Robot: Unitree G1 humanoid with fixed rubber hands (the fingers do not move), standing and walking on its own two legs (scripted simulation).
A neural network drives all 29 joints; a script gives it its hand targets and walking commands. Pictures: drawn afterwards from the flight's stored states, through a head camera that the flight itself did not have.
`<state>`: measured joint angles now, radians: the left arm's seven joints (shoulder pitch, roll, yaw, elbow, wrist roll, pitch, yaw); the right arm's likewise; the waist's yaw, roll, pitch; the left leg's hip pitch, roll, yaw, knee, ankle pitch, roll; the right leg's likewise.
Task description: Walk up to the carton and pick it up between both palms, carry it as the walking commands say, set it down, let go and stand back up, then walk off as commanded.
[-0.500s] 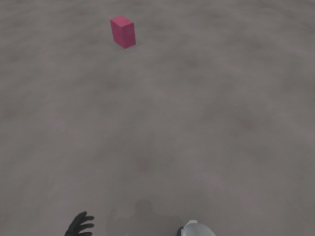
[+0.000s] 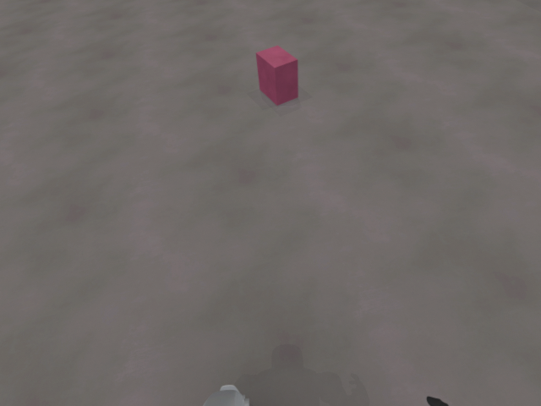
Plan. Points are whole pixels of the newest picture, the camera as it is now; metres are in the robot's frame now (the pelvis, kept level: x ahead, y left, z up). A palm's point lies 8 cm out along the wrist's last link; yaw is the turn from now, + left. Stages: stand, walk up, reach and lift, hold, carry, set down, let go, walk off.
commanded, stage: walk up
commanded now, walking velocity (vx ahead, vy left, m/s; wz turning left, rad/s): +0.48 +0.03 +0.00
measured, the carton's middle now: (277, 75) +2.10 +0.14 -0.65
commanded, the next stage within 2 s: none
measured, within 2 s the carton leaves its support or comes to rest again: neither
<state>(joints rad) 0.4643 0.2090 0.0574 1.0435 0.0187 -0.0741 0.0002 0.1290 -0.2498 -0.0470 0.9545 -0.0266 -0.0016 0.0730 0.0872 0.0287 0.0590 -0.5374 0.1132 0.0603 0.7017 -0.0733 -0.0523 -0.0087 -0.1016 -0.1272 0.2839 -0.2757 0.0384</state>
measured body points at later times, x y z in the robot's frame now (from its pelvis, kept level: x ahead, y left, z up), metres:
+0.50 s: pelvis +0.24 +0.02 +0.00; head +0.28 +0.03 +0.44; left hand +0.40 +0.25 -0.14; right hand +0.15 -0.23 -0.14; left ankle +0.15 +0.17 -0.75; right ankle +0.37 -0.12 -0.72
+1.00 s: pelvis +0.48 +0.04 -0.01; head +0.51 +0.03 +0.44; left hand +0.37 +0.29 -0.14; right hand +0.63 -0.19 -0.14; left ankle +0.59 +0.19 -0.72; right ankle +0.38 -0.11 -0.75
